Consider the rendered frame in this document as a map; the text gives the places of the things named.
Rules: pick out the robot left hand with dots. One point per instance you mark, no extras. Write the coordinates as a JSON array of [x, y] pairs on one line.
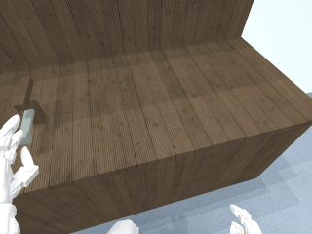
[[9, 142]]

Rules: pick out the left robot thigh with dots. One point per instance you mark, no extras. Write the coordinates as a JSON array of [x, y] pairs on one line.
[[124, 227]]

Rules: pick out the left robot forearm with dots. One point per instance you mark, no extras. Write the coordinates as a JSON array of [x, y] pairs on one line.
[[8, 224]]

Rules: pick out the robot right hand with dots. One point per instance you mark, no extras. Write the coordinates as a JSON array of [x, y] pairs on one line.
[[249, 226]]

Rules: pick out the counter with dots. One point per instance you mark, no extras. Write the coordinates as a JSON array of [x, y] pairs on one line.
[[138, 104]]

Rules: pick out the tap lever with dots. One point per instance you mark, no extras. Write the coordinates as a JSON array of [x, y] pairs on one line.
[[26, 126]]

